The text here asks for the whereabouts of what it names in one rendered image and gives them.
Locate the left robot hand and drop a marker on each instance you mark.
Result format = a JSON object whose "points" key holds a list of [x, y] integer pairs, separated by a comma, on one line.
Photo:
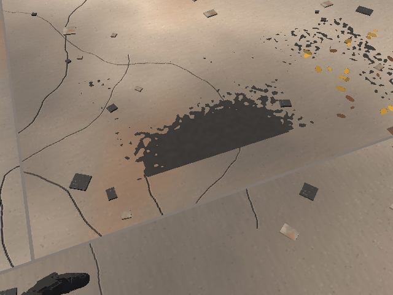
{"points": [[55, 284]]}

